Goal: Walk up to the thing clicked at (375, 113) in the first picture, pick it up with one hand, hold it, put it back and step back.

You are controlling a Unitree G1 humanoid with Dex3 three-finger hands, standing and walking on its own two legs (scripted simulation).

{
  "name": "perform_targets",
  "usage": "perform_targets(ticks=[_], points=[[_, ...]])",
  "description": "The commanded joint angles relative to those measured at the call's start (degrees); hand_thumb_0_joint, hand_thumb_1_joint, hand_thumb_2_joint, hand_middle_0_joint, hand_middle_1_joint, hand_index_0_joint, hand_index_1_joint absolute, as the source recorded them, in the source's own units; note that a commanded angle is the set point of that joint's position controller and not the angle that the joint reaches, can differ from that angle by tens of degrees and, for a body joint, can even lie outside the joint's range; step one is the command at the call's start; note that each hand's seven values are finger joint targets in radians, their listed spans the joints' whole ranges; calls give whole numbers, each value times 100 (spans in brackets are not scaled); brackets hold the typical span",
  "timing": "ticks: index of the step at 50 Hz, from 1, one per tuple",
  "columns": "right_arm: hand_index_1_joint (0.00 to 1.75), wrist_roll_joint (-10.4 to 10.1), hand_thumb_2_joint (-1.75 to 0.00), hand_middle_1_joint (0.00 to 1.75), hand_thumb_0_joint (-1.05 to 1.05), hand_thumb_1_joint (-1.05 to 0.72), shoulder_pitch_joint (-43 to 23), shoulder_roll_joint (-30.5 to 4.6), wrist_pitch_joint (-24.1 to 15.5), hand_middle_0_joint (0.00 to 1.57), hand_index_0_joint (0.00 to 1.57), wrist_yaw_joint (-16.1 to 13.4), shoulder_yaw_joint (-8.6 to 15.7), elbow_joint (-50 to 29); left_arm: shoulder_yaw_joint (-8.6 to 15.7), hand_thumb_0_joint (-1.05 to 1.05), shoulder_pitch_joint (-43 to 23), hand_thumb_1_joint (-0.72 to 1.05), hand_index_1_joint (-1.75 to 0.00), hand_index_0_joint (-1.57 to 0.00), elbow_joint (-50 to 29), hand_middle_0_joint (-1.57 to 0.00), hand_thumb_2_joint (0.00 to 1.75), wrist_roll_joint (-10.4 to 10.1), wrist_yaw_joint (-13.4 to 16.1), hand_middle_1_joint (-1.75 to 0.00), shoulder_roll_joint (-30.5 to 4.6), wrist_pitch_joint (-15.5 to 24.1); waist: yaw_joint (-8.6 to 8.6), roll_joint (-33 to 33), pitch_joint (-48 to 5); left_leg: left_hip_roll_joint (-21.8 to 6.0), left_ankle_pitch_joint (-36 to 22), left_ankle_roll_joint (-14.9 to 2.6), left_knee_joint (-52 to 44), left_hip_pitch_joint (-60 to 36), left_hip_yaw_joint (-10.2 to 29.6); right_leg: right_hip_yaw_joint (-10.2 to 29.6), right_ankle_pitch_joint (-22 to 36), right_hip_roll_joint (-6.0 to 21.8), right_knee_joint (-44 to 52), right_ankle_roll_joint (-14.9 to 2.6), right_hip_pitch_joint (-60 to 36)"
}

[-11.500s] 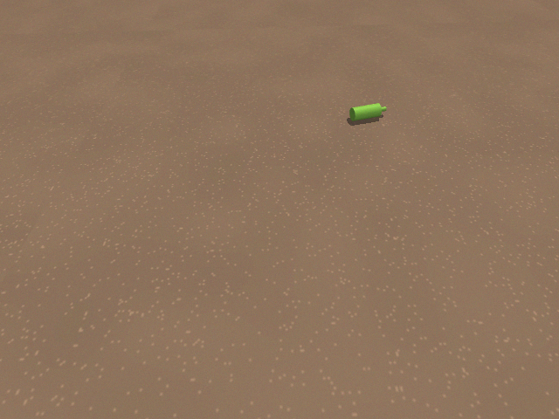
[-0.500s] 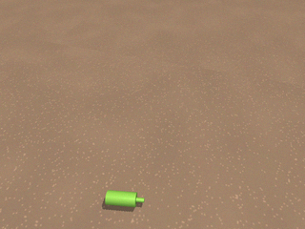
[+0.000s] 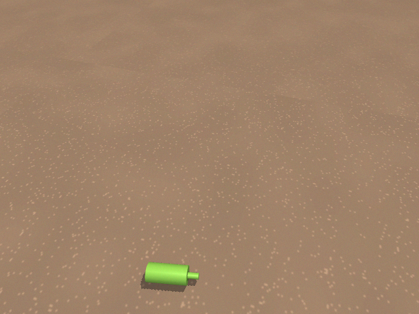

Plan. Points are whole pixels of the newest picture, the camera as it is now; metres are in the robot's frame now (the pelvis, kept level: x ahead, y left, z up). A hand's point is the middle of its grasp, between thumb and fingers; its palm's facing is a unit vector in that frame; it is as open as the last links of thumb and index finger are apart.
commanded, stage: stand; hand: left
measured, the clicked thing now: (173, 274) +0.40 +0.21 -0.74
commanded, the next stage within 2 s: walk up in 0.56 s
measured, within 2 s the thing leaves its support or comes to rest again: neither
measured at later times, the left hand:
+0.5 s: hand out of the picture +0.07 +0.25 -0.15, palm faces -0.02 -0.94 -0.35, open 7.4 cm
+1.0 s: hand out of the picture +0.06 +0.31 -0.19, palm faces -0.02 -0.93 -0.38, open 7.4 cm
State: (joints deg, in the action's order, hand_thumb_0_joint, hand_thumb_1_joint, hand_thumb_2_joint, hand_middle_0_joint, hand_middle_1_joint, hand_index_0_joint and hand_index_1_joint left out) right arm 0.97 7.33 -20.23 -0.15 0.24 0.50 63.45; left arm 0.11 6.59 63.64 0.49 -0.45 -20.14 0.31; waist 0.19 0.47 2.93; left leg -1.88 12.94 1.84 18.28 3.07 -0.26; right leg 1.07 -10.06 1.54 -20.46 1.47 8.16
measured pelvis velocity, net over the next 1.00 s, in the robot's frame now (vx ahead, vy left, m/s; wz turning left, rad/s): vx -0.09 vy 0.04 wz -0.01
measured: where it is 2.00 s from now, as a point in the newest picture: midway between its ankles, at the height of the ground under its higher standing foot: outside the picture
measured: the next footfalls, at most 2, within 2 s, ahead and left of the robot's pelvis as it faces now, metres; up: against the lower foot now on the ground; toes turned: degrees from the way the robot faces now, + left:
left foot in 0.92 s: -0.07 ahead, +0.15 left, +0.00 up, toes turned -1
right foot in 1.30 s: -0.13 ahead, -0.09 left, +0.00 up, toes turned +0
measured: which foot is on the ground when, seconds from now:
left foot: down 0.00-0.74, up 0.76-0.90, down 0.92-1.00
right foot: down 0.00-0.90, up 0.92-1.00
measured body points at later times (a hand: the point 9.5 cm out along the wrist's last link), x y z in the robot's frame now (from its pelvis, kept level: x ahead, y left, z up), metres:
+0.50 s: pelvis +0.00 +0.00 +0.00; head +0.01 -0.01 +0.45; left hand +0.07 +0.30 -0.13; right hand +0.07 -0.30 -0.14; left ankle -0.03 +0.14 -0.75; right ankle +0.01 -0.14 -0.75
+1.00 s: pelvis -0.09 +0.04 -0.03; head -0.01 +0.07 +0.41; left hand +0.06 +0.35 -0.16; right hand -0.04 -0.29 -0.14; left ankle -0.11 +0.15 -0.75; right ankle -0.02 -0.11 -0.72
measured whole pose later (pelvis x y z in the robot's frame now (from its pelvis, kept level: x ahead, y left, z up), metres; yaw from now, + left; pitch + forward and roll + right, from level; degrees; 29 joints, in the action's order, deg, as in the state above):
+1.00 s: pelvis -0.09 +0.04 -0.03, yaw +0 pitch -2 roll +0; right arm 2.2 9.2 -20.8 2.5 -0.1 3.5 55.6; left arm 4.0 0.4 51.1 1.1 1.5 -23.8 -4.5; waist -0.5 -4.3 11.7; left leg 1.4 23.6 -1.3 40.2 15.0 0.0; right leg 9.5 -28.3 -3.1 -53.5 -0.9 29.3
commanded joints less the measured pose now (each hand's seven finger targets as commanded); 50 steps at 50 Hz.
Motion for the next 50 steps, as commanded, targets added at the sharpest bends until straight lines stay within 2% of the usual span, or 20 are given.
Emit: perform_targets(ticks=[1, 6, 22, 27, 28, 32, 34, 36, 38, 39, 40, 42, 43, 44, 45, 46, 47, 48, 49, 50], points=[[30, -34, -90, 30, 0, -90, -124, -1233, -107, 20, 20, -70, 240, -320, 225, 0, -191, 90, -30, -20, -321, -20, 90, 6, 100, -30, -1238, 129, -30, -86, -327, -559, -898, -244, -305, 228, 313, 368, 1149, 568, 265, -239, -242], [30, -30, -90, 30, 0, -90, -128, -1227, -102, 20, 20, -55, 250, -310, 225, 0, -205, 90, -30, -20, -331, -20, 90, 4, 96, -30, -1261, 129, -15, -118, -233, -554, -637, -233, -337, 288, 339, 388, 681, 547, 356, -245, -148], [30, -35, -90, 30, 0, -90, -109, -1238, -114, 20, 20, -67, 238, -317, 216, 0, -177, 90, -30, -20, -351, -20, 90, 8, 96, -30, -1231, 125, -39, -16, -425, -590, -999, -251, -303, 152, 320, 376, 1195, 572, 203, -265, -239], [30, -37, -90, 30, 0, -90, -145, -1234, -118, 20, 20, -65, 237, -300, 216, 0, -128, 90, -30, -20, -323, -20, 90, 8, 95, -30, -1250, 113, -8, -84, -321, -588, -875, -229, -335, 142, 351, 355, 944, 540, 230, -263, -95], [30, -79, -90, 30, 0, -90, -329, -1442, 6, 20, 20, -73, 324, -308, 492, 0, -200, 90, -30, -20, -438, -20, 90, -81, 130, -30, -1515, 21, 95, -142, 349, -518, -1793, -350, 224, 557, 406, 432, 2010, 472, -229, -247, 354], [30, -151, -90, 30, 0, -90, -118, -1373, 95, 20, 20, -88, 377, -500, 546, 0, -87, 90, -30, -20, -674, -20, 90, -95, 175, -30, -1452, -72, 31, -163, -527, -487, -2173, -454, 793, 395, 235, 330, 2504, 529, -617, -495, 8], [30, -163, -90, 30, 0, -90, -126, -1363, 143, 20, 20, -85, 410, -616, 568, 0, -172, 90, -30, -20, -809, -20, 90, -79, 163, -30, -1480, -124, 23, -253, -833, -312, -1691, -444, 1226, 360, 150, 538, 2428, 719, -597, -653, 82], [30, -144, -90, 30, 0, -90, -32, -1250, 215, 20, 20, -96, 411, -704, 615, 0, -293, 90, -30, -20, -965, -20, 90, -52, 167, -30, -1653, -169, 4, -675, -841, 58, -805, -370, 1967, 488, -52, 1060, 2342, 1174, -312, -1009, 388], [30, -92, -90, 30, 0, -90, 231, -1170, 306, 20, 20, -81, 460, -731, 660, 0, -644, 90, -30, -20, -1182, -20, 90, 39, 184, -30, -1801, -202, -60, -1234, -673, 418, 1557, -341, 3054, 735, -52, 1600, 2068, 1774, -40, -1527, 872], [30, -75, -90, 30, 0, -90, 325, -1161, 337, 20, 20, -64, 468, -775, 668, 0, -636, 90, -30, -20, -1258, -20, 90, 105, 184, -30, -1782, -210, -38, -1255, -583, 353, 2066, -385, 3406, 840, 152, 1674, 1772, 1867, -12, -1639, 1105], [30, -80, -90, 30, 0, -90, 550, -1177, 350, 20, 20, -43, 492, -802, 679, 0, -839, 90, -30, -20, -1359, -20, 90, 139, 191, -30, -1829, -220, -181, -1389, -511, 174, 2118, -450, 3381, 812, 412, 1616, 1544, 1883, -84, -1581, 1354], [30, -114, -90, 30, 0, -90, 774, -1250, 309, 20, 20, -34, 564, -832, 637, 0, -1095, 90, -30, -20, -1561, -20, 90, 159, 207, -30, -1730, -229, -342, -1426, -555, 54, 1638, -515, 2974, 670, 520, 1317, 1547, 1606, -613, -1283, 1505], [30, -97, -90, 30, 0, -90, 850, -1276, 266, 20, 20, -53, 578, -817, 599, 0, -1098, 90, -30, -20, -1612, -20, 90, 146, 212, -30, -1603, -247, -375, -1218, -618, 39, 1055, -519, 2276, 728, 399, 1076, 1386, 1300, -1001, -1062, 1337], [30, -25, -90, 30, 0, -90, 926, -1379, 221, 20, 20, -83, 609, -877, 555, 0, -1074, 90, -30, -20, -1709, -20, 90, 102, 208, -30, -1492, -278, -449, -644, -549, -311, -38, -511, 1056, 840, 694, 797, 881, 818, -1668, -717, 1297], [30, 75, -90, 30, 0, -90, 668, -1820, 174, 20, 20, -104, 716, -921, 500, 0, -927, 90, -30, -20, -1756, -20, 90, 44, 212, -30, -1129, -312, -327, 1016, -333, -1007, -1637, -623, 184, 886, 1825, 336, -270, -239, -2841, -413, 1716], [30, 136, -90, 30, 0, -90, 531, -2051, 135, 20, 20, -128, 776, -1041, 534, 0, -751, 90, -30, -20, -1776, -20, 90, 56, 254, -30, -1044, -340, -195, 1148, -325, -1451, -2918, -884, 210, 468, 2404, 509, -2224, -819, -3391, -327, 2354], [30, 195, -90, 30, 0, -90, 391, -1861, 122, 20, 20, -145, 754, -1137, 542, 0, -386, 90, -30, -20, -1673, -20, 90, 71, 268, -30, -1134, -410, 23, 449, -391, -1414, -3421, -932, 539, 396, 1890, 840, -2292, -695, -3857, -339, 2303], [30, 137, -90, 30, 0, -90, 257, -2049, 124, 20, 20, -148, 739, -1294, 546, 0, -227, 90, -30, -20, -1723, -20, 90, 66, 285, -30, -1065, -404, -58, 958, -552, -1767, -3710, -1270, 568, 593, 2163, 898, -2554, -827, -4215, -320, 2226], [30, 151, -90, 30, 0, -90, 162, -2038, 124, 20, 20, -165, 769, -1375, 593, 0, -493, 90, -30, -20, -1701, -20, 90, 104, 305, -30, -1202, -413, -169, 962, -459, -1807, -3125, -1321, 397, 941, 2307, 1090, -2487, -824, -4557, -337, 2071], [30, 145, -90, 30, 0, -90, -53, -1959, 99, 20, 20, -195, 739, -1425, 631, 0, -528, 90, -30, -20, -1656, -20, 90, 93, 307, -30, -1268, -422, -78, 1191, -297, -1802, -2843, -1508, 413, 1133, 2210, 1144, -2342, -745, -4840, -273, 1957]])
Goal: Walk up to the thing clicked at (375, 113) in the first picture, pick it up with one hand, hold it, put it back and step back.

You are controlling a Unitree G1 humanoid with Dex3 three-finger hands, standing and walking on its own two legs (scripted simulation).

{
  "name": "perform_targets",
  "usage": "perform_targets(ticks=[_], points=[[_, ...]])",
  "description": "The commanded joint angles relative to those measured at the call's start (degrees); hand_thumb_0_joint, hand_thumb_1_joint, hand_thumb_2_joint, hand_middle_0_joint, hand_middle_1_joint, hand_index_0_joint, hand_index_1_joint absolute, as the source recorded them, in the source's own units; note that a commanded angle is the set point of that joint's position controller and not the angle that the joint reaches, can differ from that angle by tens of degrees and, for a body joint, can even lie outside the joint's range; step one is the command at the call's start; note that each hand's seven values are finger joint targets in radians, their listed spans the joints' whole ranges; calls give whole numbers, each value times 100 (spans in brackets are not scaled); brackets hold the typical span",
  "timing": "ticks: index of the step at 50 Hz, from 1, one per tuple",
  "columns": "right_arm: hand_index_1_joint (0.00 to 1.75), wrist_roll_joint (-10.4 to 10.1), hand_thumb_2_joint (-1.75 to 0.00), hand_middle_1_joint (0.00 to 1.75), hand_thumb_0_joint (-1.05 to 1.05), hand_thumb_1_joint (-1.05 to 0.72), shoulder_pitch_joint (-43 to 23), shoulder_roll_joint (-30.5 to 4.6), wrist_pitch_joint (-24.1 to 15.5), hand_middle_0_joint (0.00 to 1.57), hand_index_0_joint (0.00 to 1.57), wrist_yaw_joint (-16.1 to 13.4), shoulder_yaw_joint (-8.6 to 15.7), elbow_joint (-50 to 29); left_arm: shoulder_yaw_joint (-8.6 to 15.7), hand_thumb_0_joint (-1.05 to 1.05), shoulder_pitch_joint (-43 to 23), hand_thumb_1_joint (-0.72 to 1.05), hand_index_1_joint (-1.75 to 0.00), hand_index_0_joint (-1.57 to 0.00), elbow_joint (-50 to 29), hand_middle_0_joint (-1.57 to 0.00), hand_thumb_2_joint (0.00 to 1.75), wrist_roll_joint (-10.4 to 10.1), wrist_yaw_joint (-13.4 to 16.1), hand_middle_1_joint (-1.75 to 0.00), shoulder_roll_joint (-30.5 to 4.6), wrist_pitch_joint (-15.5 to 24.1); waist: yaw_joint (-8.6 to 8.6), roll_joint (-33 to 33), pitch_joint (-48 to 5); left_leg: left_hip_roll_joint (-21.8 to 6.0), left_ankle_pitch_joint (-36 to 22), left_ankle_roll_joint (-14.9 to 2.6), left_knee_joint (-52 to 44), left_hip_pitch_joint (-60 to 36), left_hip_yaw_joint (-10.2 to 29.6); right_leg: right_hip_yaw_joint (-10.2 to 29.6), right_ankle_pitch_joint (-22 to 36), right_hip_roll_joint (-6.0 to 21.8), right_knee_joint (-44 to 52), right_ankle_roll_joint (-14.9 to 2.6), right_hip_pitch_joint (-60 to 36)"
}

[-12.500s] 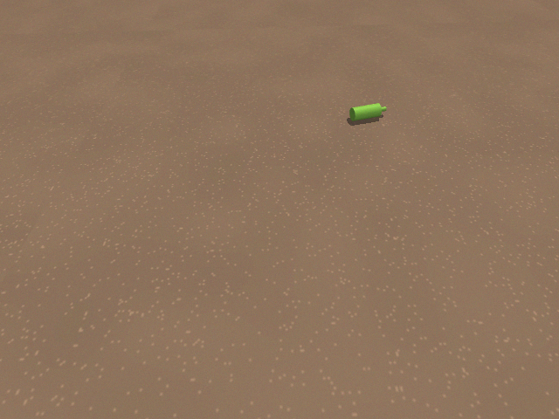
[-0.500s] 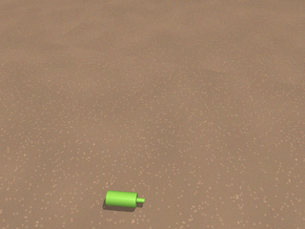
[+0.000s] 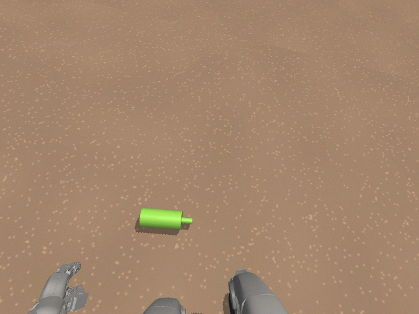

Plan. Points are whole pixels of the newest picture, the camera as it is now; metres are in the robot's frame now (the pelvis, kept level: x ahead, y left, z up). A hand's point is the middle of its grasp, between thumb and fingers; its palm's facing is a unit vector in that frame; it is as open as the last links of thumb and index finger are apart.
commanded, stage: walk up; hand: left
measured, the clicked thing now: (167, 218) +0.49 +0.18 -0.71
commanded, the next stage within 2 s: none
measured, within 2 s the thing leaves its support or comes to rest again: neither
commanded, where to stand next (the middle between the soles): +0.13 -0.03 m, yaw -1 degrees
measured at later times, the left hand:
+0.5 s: hand out of the picture +0.03 +0.23 -0.11, palm faces -0.04 -0.91 -0.41, open 7.4 cm
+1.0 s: hand out of the picture -0.17 +0.23 -0.15, palm faces -0.03 -0.93 -0.36, open 7.4 cm
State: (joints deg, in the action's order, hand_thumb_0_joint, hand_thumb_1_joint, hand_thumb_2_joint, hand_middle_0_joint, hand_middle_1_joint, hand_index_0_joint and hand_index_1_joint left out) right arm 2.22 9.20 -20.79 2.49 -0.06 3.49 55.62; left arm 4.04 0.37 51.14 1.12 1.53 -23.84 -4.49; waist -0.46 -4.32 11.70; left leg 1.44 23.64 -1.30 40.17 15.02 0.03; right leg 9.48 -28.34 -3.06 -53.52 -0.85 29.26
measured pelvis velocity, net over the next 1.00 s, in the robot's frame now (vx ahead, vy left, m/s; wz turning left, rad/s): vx -0.23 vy -0.04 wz -0.05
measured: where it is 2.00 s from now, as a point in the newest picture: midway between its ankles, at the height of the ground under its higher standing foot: outside the picture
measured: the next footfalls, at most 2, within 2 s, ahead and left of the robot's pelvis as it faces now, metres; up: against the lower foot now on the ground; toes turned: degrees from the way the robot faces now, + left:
right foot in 0.30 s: -0.03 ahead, -0.13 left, +0.00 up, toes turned +0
left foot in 0.68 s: -0.12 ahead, +0.09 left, +0.00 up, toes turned +0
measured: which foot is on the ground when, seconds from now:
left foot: down 0.00-0.32, up 0.34-0.66, down 0.68-1.00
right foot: up 0.00-0.28, down 0.30-0.70, up 0.72-1.00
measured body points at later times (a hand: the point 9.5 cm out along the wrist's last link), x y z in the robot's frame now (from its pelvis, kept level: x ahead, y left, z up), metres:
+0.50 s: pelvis -0.09 -0.03 +0.02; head -0.03 -0.05 +0.46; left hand +0.04 +0.27 -0.09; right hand +0.01 -0.35 -0.11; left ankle -0.12 +0.13 -0.63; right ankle -0.07 -0.13 -0.72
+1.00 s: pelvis -0.23 -0.04 +0.01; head -0.19 -0.02 +0.46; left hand -0.17 +0.28 -0.12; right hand -0.11 -0.36 -0.08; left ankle -0.16 +0.09 -0.72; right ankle -0.29 -0.20 -0.69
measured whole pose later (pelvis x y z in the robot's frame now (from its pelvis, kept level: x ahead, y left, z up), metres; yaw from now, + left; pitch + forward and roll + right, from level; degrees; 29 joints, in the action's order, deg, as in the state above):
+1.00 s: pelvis -0.23 -0.04 +0.01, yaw -3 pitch -2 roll -1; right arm 2.8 7.9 -21.0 0.7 -0.3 2.4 46.6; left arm 5.0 15.2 50.2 0.8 -0.8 -23.8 -3.1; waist 2.0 -2.9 7.7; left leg -3.3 13.5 -0.7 34.9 19.4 -1.3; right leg 6.3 -29.8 -0.7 -46.1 2.2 13.9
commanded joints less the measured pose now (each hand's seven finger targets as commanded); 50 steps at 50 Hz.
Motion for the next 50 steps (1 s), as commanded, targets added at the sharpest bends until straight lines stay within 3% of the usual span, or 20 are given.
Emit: perform_targets(ticks=[1, 3, 5, 8, 11, 14, 15, 16, 17, 18, 22, 29, 33, 34, 35, 36, 37, 40, 48, 50], points=[[30, 51, -90, 30, 0, -90, -493, -1721, -187, 20, 20, -201, 402, -726, 260, 0, 239, 90, -30, -20, -333, -20, 90, -11, 77, -30, -980, 38, 121, 1476, -1153, -1829, -3957, -1111, -1573, -304, 1761, 307, -234, -267, -1726, -10, -31], [30, 11, -90, 30, 0, -90, -426, -1559, -211, 20, 20, -268, 361, -825, 261, 0, 601, 90, -30, -20, -388, -20, 90, -17, 35, -30, -948, 69, 245, 1306, -1265, -1655, -4640, -1124, -1079, -1170, 1417, 186, -66, -248, -1672, 47, 408], [30, -55, -90, 30, 0, -90, 105, -1445, -210, 20, 20, -316, 370, -734, 290, 0, 416, 90, -30, -20, -556, -20, 90, 36, 19, -30, -877, 122, 11, 1081, -1370, -1592, -5016, -1076, -901, -1764, 1441, 60, -83, -215, -1080, 157, 468], [30, -104, -90, 30, 0, -90, 418, -1513, -197, 20, 20, -347, 386, -737, 286, 0, 207, 90, -30, -20, -765, -20, 90, 47, -25, -30, -782, 158, -235, 1082, -1409, -1581, -4746, -1080, -858, -1959, 1414, -200, -60, -109, -10, 225, 195], [30, -119, -90, 30, 0, -90, 174, -1629, -164, 20, 20, -314, 374, -915, 300, 0, 597, 90, -30, -20, -699, -20, 90, 48, -49, -30, -732, 186, -101, 1268, -1611, -1616, -4330, -1071, -668, -1542, 1216, -612, 116, 132, 1255, 129, -693], [30, -161, -90, 30, 0, -90, -117, -1558, -93, 20, 20, -264, 332, -1038, 353, 0, 1167, 90, -30, -20, -432, -20, 90, 86, -62, -30, -652, 240, 178, 1159, -1872, -1277, -3730, -694, -67, -857, 823, -858, 1927, 168, 3167, -51, -1956], [30, -216, -90, 30, 0, -90, -136, -1356, -105, 20, 20, -247, 265, -1077, 424, 0, 1101, 90, -30, -20, -481, -20, 90, 140, -46, -30, -958, 290, 163, 704, -1966, -962, -2833, -405, 169, -98, 756, -205, 3108, 597, 2893, -161, -2575], [30, -271, -90, 30, 0, -90, -162, -1197, -121, 20, 20, -242, 184, -1174, 523, 0, 1002, 90, -30, -20, -586, -20, 90, 147, -53, -30, -1337, 310, 179, -326, -1838, -204, -1357, -96, 855, 870, 530, 936, 4108, 1371, 2757, -642, -2796], [30, -268, -90, 30, 0, -90, -356, -1142, -76, 20, 20, -341, 210, -1205, 532, 0, 773, 90, -30, -20, -727, -20, 90, 106, -67, -30, -1681, 274, 390, -1284, -1473, 352, 1492, 56, 2138, 1032, 296, 1929, 4874, 2439, 3058, -1707, -1844], [30, -273, -90, 30, 0, -90, -165, -1279, -54, 20, 20, -369, 291, -1093, 536, 0, 685, 90, -30, -20, -843, -20, 90, 98, -62, -30, -1633, 297, 317, -1043, -1129, 180, 1766, 123, 2929, 856, 749, 2149, 4714, 2624, 3155, -1896, -1163], [30, -262, -90, 30, 0, -90, 265, -1198, -74, 20, 20, -326, 167, -852, 428, 0, 258, 90, -30, -20, -1047, -20, 90, 87, -26, -30, -918, 226, -32, -312, -1022, 510, 642, 185, 3050, 1156, 870, 149, 4451, 1223, 2662, -967, -1507], [30, -133, -90, 30, 0, -90, 315, -1117, -249, 20, 20, -380, 149, -1087, 453, 0, 881, 90, -30, -20, -1334, -20, 90, 169, 28, -30, -886, 154, 340, -801, -1623, -50, 734, 293, 701, 1220, 319, 341, 4931, 1602, 2152, -1257, -3007], [30, -43, -90, 30, 0, -90, 846, -1158, -273, 20, 20, -293, 252, -897, 401, 0, 608, 90, -30, -20, -1445, -20, 90, 36, -50, -30, -987, 42, -20, -387, -1704, 16, -1264, 94, -1604, -176, -129, 184, 3564, 1370, 1566, -767, -2046], [30, 25, -90, 30, 0, -90, 687, -1363, -285, 20, 20, -284, 329, -960, 336, 0, 665, 90, -30, -20, -1460, -20, 90, 25, -80, -30, -808, 16, 31, 152, -1654, -500, -1526, -134, -1824, -484, 738, 87, 2604, 1065, 1290, -488, -1334], [30, 91, -90, 30, 0, -90, 451, -1880, -277, 20, 20, -262, 435, -1042, 290, 0, 737, 90, -30, -20, -1455, -20, 90, -12, -92, -30, -577, 21, 95, 1456, -1544, -1697, -2374, -680, -2045, -839, 2336, -367, 553, 110, 243, -153, -144], [30, 51, -90, 30, 0, -90, 227, -2309, -247, 20, 20, -213, 498, -1196, 407, 0, 450, 90, -30, -20, -1477, -20, 90, 24, -7, -30, -848, 17, -118, 1765, -1390, -2701, -2560, -1562, -2185, 199, 3046, -303, -944, -226, -1034, -24, -404], [30, 35, -90, 30, 0, -90, -51, -2312, -285, 20, 20, -262, 539, -1272, 476, 0, 433, 90, -30, -20, -1386, -20, 90, 86, 13, -30, -1052, 1, -100, 1717, -1153, -2980, -2311, -1854, -2324, 784, 3495, 192, -951, -85, -1930, 3, -620], [30, 71, -90, 30, 0, -90, -489, -1510, -306, 20, 20, -298, 308, -1387, 494, 0, 1011, 90, -30, -20, -1021, -20, 90, -11, -71, -30, -912, -3, 372, 897, -985, -1686, -3151, -1131, -1749, 199, 1361, 342, -196, -323, -2361, 15, -121], [30, 46, -90, 30, 0, -90, 107, -1498, -246, 20, 20, -76, 338, -1188, 271, 0, 1188, 90, -30, -20, -630, -20, 90, -34, -164, -30, -820, 438, -258, 1872, -1588, -1273, -55, -1079, -1632, -1205, 918, -802, -380, 182, 1632, 348, -971], [30, 62, -90, 30, 0, -90, 80, -1624, -127, 20, 20, -19, 373, -1149, 304, 0, 1580, 90, -30, -20, -251, -20, 90, -5, -115, -30, -785, 542, -54, 1859, -1481, -1254, -107, -982, -1351, -556, 808, -1084, -26, 119, 2756, 162, -1766]])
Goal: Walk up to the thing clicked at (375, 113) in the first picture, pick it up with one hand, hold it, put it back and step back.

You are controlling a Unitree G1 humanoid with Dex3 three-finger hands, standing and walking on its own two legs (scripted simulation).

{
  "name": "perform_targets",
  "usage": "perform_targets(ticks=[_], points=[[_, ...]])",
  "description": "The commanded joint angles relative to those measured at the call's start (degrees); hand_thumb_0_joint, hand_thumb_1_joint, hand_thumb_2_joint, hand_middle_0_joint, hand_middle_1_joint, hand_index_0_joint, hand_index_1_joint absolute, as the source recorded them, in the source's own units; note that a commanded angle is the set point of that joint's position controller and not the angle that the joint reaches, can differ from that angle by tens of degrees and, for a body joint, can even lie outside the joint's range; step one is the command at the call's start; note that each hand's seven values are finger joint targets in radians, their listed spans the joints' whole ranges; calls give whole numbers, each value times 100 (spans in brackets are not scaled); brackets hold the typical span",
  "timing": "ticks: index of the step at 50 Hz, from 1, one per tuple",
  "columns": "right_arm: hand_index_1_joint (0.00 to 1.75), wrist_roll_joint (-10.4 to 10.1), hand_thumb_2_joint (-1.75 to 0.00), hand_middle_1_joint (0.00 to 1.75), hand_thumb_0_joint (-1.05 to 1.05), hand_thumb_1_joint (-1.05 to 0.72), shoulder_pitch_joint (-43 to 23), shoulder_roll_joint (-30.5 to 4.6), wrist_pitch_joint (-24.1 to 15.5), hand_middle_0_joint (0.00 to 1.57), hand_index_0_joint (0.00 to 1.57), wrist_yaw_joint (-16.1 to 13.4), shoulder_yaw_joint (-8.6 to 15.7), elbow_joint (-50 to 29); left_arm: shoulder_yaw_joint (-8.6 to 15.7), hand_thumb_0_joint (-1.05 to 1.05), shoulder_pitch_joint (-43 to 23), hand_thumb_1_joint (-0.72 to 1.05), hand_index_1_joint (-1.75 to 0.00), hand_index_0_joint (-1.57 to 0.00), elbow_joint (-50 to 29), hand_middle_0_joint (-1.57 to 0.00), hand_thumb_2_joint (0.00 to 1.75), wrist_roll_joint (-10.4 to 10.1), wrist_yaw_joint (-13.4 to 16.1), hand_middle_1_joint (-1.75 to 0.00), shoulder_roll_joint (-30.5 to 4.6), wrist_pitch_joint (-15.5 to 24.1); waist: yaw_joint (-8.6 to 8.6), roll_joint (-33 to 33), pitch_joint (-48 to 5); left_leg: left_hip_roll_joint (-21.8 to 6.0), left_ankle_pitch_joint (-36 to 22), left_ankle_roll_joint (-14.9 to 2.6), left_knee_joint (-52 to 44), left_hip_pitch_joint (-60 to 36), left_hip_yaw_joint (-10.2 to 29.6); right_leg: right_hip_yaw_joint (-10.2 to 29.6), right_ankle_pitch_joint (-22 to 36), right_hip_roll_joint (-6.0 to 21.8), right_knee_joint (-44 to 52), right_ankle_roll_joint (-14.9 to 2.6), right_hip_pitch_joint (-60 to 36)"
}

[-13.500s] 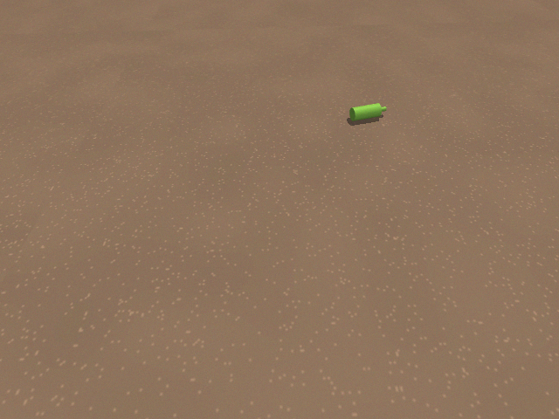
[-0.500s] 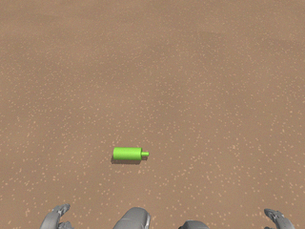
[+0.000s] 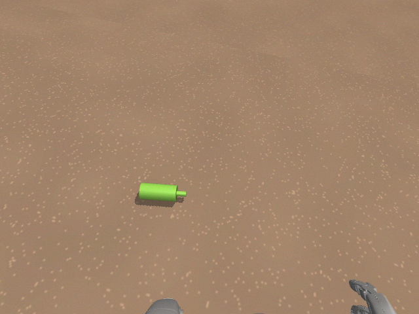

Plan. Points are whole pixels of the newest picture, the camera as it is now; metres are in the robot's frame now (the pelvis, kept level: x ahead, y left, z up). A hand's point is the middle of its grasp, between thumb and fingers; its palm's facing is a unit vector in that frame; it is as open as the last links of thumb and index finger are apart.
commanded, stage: walk up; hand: left
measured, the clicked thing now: (163, 192) +0.71 +0.26 -0.72
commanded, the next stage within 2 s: stand in 1.24 s
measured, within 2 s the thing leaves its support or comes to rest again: neither
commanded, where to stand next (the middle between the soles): +0.36 +0.03 m, yaw +2 degrees
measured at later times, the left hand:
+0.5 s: hand out of the picture +0.05 +0.27 -0.13, palm faces +0.08 -0.92 -0.38, open 7.4 cm
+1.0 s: hand out of the picture +0.08 +0.27 -0.14, palm faces +0.13 -0.94 -0.32, open 7.4 cm
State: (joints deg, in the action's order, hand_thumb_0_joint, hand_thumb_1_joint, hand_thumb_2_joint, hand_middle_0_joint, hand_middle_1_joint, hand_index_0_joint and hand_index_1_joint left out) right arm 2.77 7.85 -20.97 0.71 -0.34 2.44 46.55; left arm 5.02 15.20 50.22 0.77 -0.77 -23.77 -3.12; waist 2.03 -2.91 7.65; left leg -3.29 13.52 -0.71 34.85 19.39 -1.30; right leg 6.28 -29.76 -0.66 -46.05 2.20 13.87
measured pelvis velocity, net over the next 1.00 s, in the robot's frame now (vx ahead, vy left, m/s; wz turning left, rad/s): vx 0.00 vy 0.00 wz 0.09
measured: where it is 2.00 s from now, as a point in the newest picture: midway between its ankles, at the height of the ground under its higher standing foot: outside the picture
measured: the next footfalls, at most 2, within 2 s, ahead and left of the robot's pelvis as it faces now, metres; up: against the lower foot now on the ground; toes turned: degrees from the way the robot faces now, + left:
right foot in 0.04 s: +0.05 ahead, -0.13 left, +0.00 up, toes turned +3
left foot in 0.34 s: +0.03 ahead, +0.12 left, +0.00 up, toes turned +3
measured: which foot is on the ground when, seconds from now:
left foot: down 0.00-0.08, up 0.10-0.32, down 0.34-1.00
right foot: up 0.00-0.02, down 0.04-1.00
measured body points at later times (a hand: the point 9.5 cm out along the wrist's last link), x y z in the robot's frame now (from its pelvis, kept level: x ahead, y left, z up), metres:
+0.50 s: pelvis -0.02 -0.01 +0.01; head -0.01 +0.00 +0.46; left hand +0.04 +0.32 -0.11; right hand +0.04 -0.30 -0.12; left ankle -0.02 +0.13 -0.73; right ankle -0.03 -0.13 -0.70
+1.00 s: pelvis +0.00 +0.00 +0.01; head +0.02 +0.02 +0.46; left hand +0.08 +0.32 -0.12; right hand +0.12 -0.28 -0.11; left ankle -0.01 +0.12 -0.73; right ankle +0.01 -0.13 -0.73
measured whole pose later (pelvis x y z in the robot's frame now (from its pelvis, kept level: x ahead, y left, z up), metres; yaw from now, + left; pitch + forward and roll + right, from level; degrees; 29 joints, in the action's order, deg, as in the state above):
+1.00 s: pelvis +0.00 +0.00 +0.01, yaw +5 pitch -2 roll +0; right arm 1.2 7.4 -18.7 -1.1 0.0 0.9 59.7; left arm 2.6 4.8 59.5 -0.2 -0.4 -20.6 0.5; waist 1.0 -1.1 4.1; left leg 0.5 16.0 -0.1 28.6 10.1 2.4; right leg -1.9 -15.3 2.1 -27.1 1.4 9.3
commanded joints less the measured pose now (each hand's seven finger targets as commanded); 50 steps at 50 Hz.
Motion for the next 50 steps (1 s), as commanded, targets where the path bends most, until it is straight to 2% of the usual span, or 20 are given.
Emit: perform_targets(ticks=[1, 2, 4, 5, 8, 12, 15, 17, 18, 19, 20, 21, 28, 30, 32, 38, 40, 41, 45, 50], points=[[30, -39, -90, 30, 0, -90, 39, -1593, 91, 20, 20, 19, 447, -270, 225, 0, 450, 90, -30, -20, 95, -20, 90, 56, 132, -30, -781, 445, -72, 1501, -914, -648, 945, -874, -566, -413, 758, -886, 838, -179, 2645, -253, -749], [30, -94, -90, 30, 0, -90, -12, -1288, 100, 20, 20, 17, 353, -284, 296, 0, 491, 90, -30, -20, 229, -20, 90, 128, 154, -30, -992, 477, -32, 929, -678, -412, 999, -575, 51, 297, 624, -319, 975, -42, 2704, -371, -1081], [30, -179, -90, 30, 0, -90, -319, -1012, 81, 20, 20, -19, 277, -454, 438, 0, -17, 90, -30, -20, -88, -20, 90, 225, 172, -30, -1792, 491, 148, -641, -126, 354, 1898, 73, 1303, 985, 731, 2560, -1583, 1979, 3488, -1312, 625], [30, -180, -90, 30, 0, -90, -319, -1370, 83, 20, 20, -35, 431, -255, 412, 0, -562, 90, -30, -20, -239, -20, 90, 246, 161, -30, -1931, 476, 55, -759, 474, 238, 1833, 131, 1991, 296, 1050, 2966, -2157, 2325, 3720, -1648, 1983], [30, -280, -90, 30, 0, -90, 143, -1187, -26, 20, 20, 47, 349, 78, 267, 0, -931, 90, -30, -20, -274, -20, 90, 172, 173, -30, -1165, 590, -278, -509, 390, 446, 1079, 127, 1642, 669, 1045, 1030, 141, 1295, 3106, -1120, 587], [30, -163, -90, 30, 0, -90, 8, -1102, -134, 20, 20, 71, 252, 101, 320, 0, -134, 90, -30, -20, -78, -20, 90, 134, 137, -30, -1254, 620, 170, -990, -76, 393, 1268, 186, 702, 752, 588, 701, 1430, 1209, 2674, -1044, -615], [30, -151, -90, 30, 0, -90, 370, -1071, -249, 20, 20, 73, 294, 283, 313, 0, -435, 90, -30, -20, -209, -20, 90, 91, 117, -30, -1273, 524, -62, -975, -471, 398, 873, 147, -622, -245, 150, 402, 2372, 1324, 2104, -1073, -519], [30, -109, -90, 30, 0, -90, 808, -1111, -345, 20, 20, 24, 395, 496, 168, 0, -392, 90, -30, -20, -236, -20, 90, 14, 121, -30, -917, 455, -220, -334, -934, 383, -541, 21, -1528, -1368, 414, -159, 3254, 889, 848, -688, -398], [30, -66, -90, 30, 0, -90, 959, -1405, -391, 20, 20, -8, 482, 492, 92, 0, -280, 90, -30, -20, -300, -20, 90, -48, 135, -30, -655, 468, -232, 565, -1270, -469, -1342, -305, -1603, -1994, 1579, -513, 2710, 439, -105, -419, 213], [30, -76, -90, 30, 0, -90, 757, -1684, -390, 20, 20, -12, 504, 422, 53, 0, -455, 90, -30, -20, -282, -20, 90, -110, 147, -30, -512, 436, -162, 996, -1148, -1320, -1082, -994, -1567, -2001, 2874, -859, 455, -79, -207, -281, 1014], [30, -126, -90, 30, 0, -90, 834, -1911, -365, 20, 20, 7, 556, 457, 171, 0, -694, 90, -30, -20, -235, -20, 90, -54, 176, -30, -937, 410, -339, 961, -971, -1585, -130, -1506, -1675, -1226, 3162, -360, -667, 167, -538, -365, 720], [30, -97, -90, 30, 0, -90, 727, -1872, -333, 20, 20, 14, 560, 465, 167, 0, -790, 90, -30, -20, -217, -20, 90, -51, 162, -30, -1025, 407, -294, 952, -571, -1485, 542, -1522, -1825, -787, 2976, -239, -714, 270, -582, -422, 787], [30, -260, -90, 30, 0, -90, -49, -999, -224, 20, 20, 9, 198, 297, 176, 0, -134, 90, -30, -20, 260, -20, 90, 19, 171, -30, -795, 580, 202, 784, -861, -304, -1172, -318, -321, -76, 993, -505, 2083, 227, 2378, -379, -1180], [30, -330, -90, 30, 0, -90, 72, -712, -178, 20, 20, -27, 109, 226, 260, 0, -263, 90, -30, -20, 205, -20, 90, 109, 225, -30, -1355, 618, 78, -262, -857, 534, 646, 40, 536, 632, 720, 1431, 1404, 1566, 3065, -910, -1121], [30, -244, -90, 30, 0, -90, 617, -1067, -95, 20, 20, -56, 264, 585, 254, 0, -1333, 90, -30, -20, -81, -20, 90, 149, 171, -30, -1472, 597, -251, -393, -403, 192, 1858, 78, 1326, -230, 687, 1876, 67, 2311, 3265, -1605, 509], [30, -158, -90, 30, 0, -90, 659, -959, -304, 20, 20, -37, 203, 862, 76, 0, -1326, 90, -30, -20, 123, -20, 90, -14, 116, -30, -922, 579, -310, -393, -861, 41, -1134, -78, -1018, -1145, 656, -16, 3196, 1091, 1960, -629, -165], [30, -110, -90, 30, 0, -90, 360, -1198, -359, 20, 20, -69, 224, 809, 33, 0, -1172, 90, -30, -20, 142, -20, 90, -95, 107, -30, -716, 523, -114, 113, -1105, -597, -1834, -353, -1231, -1057, 1375, -390, 2634, 610, 1674, -355, -355], [30, -164, -90, 30, 0, -90, -16, -1343, -361, 20, 20, -37, 228, 780, 48, 0, -1174, 90, -30, -20, 285, -20, 90, -115, 112, -30, -755, 512, 8, 371, -934, -596, -1739, -429, -1096, -635, 1409, -505, 2018, 502, 1818, -305, -630], [30, -199, -90, 30, 0, -90, -112, -1114, -331, 20, 20, -57, 154, 892, 28, 0, -1190, 90, -30, -20, 463, -20, 90, -89, 135, -30, -871, 549, -98, 435, -1064, -267, -2007, -185, -980, -804, 817, -357, 3049, 746, 2042, -444, -957], [30, -196, -90, 30, 0, -90, -359, -1097, -300, 20, 20, -50, 126, 1025, -37, 0, -1329, 90, -30, -20, 624, -20, 90, -91, 136, -30, -804, 512, -82, 617, -1059, -376, -1625, -201, -1324, -782, 983, -472, 2631, 687, 2196, -387, -1038]])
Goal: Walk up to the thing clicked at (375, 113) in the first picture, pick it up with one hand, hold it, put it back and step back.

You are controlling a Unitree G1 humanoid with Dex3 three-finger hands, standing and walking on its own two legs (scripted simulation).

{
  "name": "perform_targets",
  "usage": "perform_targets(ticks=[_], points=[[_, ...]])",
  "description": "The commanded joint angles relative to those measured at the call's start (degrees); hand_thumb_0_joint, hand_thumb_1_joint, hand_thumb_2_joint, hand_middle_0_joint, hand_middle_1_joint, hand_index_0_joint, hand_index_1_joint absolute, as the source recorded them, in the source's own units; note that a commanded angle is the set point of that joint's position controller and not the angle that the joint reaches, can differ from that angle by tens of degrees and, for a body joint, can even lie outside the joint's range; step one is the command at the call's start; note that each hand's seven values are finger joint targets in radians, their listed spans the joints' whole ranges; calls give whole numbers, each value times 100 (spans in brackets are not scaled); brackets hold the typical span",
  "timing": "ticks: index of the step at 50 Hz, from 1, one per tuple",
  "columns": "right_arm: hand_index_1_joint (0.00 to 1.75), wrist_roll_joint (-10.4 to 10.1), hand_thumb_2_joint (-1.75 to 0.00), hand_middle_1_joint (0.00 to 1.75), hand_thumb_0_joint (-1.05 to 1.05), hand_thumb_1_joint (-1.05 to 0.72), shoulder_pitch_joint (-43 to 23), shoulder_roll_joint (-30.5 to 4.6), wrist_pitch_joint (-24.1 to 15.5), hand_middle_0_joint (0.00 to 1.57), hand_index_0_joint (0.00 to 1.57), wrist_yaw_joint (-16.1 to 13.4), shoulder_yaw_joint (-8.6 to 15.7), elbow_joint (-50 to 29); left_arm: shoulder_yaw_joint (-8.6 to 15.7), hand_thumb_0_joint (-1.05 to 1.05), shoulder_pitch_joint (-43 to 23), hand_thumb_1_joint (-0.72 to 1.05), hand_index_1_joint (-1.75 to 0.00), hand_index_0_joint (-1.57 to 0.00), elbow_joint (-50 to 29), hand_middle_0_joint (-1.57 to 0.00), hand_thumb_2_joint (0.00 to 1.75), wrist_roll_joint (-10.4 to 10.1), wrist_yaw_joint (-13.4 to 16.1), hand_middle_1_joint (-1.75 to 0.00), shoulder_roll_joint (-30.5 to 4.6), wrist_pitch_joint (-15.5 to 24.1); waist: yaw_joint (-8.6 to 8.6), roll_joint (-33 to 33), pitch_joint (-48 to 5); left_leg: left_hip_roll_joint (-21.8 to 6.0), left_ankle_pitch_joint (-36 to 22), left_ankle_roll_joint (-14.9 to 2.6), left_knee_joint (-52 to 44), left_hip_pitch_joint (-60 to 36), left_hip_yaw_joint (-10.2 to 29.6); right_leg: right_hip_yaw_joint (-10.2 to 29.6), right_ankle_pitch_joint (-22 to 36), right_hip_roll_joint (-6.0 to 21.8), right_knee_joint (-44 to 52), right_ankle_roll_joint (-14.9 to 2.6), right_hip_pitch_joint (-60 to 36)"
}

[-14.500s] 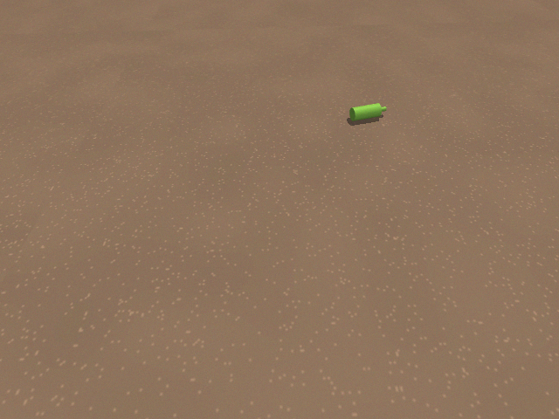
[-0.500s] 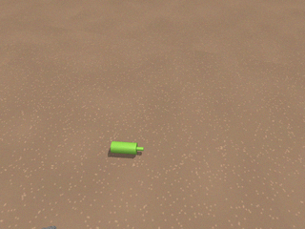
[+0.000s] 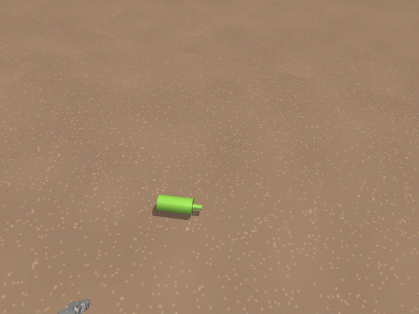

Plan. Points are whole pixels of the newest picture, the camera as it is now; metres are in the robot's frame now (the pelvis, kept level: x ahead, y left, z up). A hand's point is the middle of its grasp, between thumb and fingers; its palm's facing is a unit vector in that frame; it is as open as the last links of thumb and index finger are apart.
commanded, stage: walk up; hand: left
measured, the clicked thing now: (180, 204) +0.73 +0.19 -0.73
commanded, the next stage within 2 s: stand in 0.24 s
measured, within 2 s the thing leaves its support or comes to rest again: neither
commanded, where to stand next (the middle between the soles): +0.36 +0.00 m, yaw -3 degrees
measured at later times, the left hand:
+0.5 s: hand out of the picture +0.06 +0.25 -0.15, palm faces +0.00 -0.94 -0.33, open 7.4 cm
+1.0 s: hand out of the picture +0.04 +0.24 -0.14, palm faces -0.03 -0.94 -0.34, open 7.4 cm
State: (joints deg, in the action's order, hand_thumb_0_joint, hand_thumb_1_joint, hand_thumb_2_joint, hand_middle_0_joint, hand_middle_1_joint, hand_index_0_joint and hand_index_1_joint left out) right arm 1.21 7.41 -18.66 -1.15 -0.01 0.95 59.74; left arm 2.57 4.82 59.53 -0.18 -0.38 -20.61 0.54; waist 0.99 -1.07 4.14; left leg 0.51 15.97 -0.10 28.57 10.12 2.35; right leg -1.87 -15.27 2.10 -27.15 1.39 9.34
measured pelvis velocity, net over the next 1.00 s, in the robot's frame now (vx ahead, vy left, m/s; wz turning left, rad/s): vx -0.02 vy -0.01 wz -0.01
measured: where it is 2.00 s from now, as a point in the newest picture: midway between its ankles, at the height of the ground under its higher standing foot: outside the picture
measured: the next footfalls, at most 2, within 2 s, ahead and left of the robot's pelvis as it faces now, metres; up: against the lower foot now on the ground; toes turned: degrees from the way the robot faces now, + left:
left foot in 1.52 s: +0.15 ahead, +0.16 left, +0.00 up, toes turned +3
right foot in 2.00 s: +0.33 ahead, -0.12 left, +0.00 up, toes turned -7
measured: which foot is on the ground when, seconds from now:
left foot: down 0.00-1.00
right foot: down 0.00-1.00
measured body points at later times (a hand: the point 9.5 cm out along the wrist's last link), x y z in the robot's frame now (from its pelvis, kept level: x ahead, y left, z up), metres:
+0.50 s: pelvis -0.01 +0.00 +0.01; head +0.00 +0.00 +0.46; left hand +0.06 +0.30 -0.12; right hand +0.10 -0.29 -0.12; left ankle +0.00 +0.12 -0.74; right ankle -0.01 -0.14 -0.74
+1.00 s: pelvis -0.02 -0.01 +0.01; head -0.02 -0.02 +0.46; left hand +0.05 +0.29 -0.12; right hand +0.03 -0.31 -0.13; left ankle +0.00 +0.12 -0.74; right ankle -0.01 -0.14 -0.74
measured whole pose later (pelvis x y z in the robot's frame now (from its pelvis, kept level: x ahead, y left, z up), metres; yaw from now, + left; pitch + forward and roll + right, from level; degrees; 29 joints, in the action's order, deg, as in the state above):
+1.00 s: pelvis -0.02 -0.01 +0.01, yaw -1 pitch -3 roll +0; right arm 1.0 8.1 -20.2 -0.4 0.8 0.3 65.9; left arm 0.0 7.2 65.1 0.5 -0.9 -20.2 0.7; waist 0.0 0.5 3.2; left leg -0.3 8.9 1.1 18.7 6.7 1.8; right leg -1.4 -9.3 1.3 -19.8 0.5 7.4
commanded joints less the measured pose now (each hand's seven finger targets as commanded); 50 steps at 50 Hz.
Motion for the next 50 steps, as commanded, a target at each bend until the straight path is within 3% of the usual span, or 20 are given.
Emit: perform_targets(ticks=[1, 11, 12, 14, 17, 27, 39, 43, 47, 50], points=[[30, -34, -90, 30, 0, -90, -385, -1324, -113, 20, 20, -81, 283, -292, 189, 0, -261, 90, -30, -20, -262, -20, 90, 11, 90, -30, -1110, 140, 33, 464, -680, -751, -1745, -253, -750, 101, 627, 336, 1077, 404, 361, -299, -534], [30, -50, -90, 30, 0, -90, -572, -1210, -89, 20, 20, -66, 254, -118, 195, 0, -361, 90, -30, -20, -59, -20, 90, 45, 81, -30, -1113, 139, -13, 162, -726, -682, -2003, -156, -802, -118, 454, 337, 1403, 507, 637, -244, -671], [30, -61, -90, 30, 0, -90, -622, -1301, -110, 20, 20, -61, 244, -137, 74, 0, -249, 90, -30, -20, 44, -20, 90, 61, 81, -30, -1019, 137, -42, 225, -710, -751, -2294, -144, -919, -520, 501, 436, 1747, 555, 748, -248, -464], [30, -67, -90, 30, 0, -90, -586, -1315, -125, 20, 20, -61, 241, -83, 62, 0, -254, 90, -30, -20, 59, -20, 90, 50, 82, -30, -1044, 141, -55, 191, -714, -774, -2421, -125, -956, -588, 496, 396, 1748, 536, 805, -208, -516], [30, -75, -90, 30, 0, -90, -626, -1329, -107, 20, 20, -47, 243, -45, 40, 0, -258, 90, -30, -20, 99, -20, 90, 63, 94, -30, -1080, 161, -54, 132, -701, -760, -2234, -118, -1048, -544, 457, 424, 1707, 567, 912, -189, -641], [30, -79, -90, 30, 0, -90, -653, -1299, -72, 20, 20, -1, 195, 71, -24, 0, -169, 90, -30, -20, 236, -20, 90, 76, 80, -30, -1135, 164, -58, 75, -426, -700, -1161, -79, -1372, -380, 440, 507, 801, 565, 1193, -191, -427], [30, -57, -90, 30, 0, -90, -448, -1374, -49, 20, 20, 19, 188, 204, -35, 0, -29, 90, -30, -20, 244, -20, 90, 79, 60, -30, -1198, 151, -58, 117, -234, -674, -359, -71, -1479, -105, 475, 610, 146, 536, 1301, -219, -194], [30, -56, -90, 30, 0, -90, -340, -1334, -75, 20, 20, 24, 152, 202, -36, 0, -39, 90, -30, -20, 207, -20, 90, 79, 52, -30, -1218, 177, -79, 69, -465, -709, -884, -84, -1403, -198, 455, 612, 706, 578, 1181, -230, -401], [30, -51, -90, 30, 0, -90, -216, -1323, -48, 20, 20, 15, 130, 264, -41, 0, -53, 90, -30, -20, 222, -20, 90, 64, 47, -30, -1230, 144, -102, 36, -201, -654, -402, -52, -1427, -77, 445, 671, -9, 547, 1315, -236, -99], [30, -46, -90, 30, 0, -90, -219, -1365, -42, 20, 20, 21, 148, 251, -47, 0, -42, 90, -30, -20, 191, -20, 90, 71, 47, -30, -1241, 139, -97, 29, -285, -675, -509, -68, -1377, -104, 437, 693, 30, 571, 1305, -259, -138]])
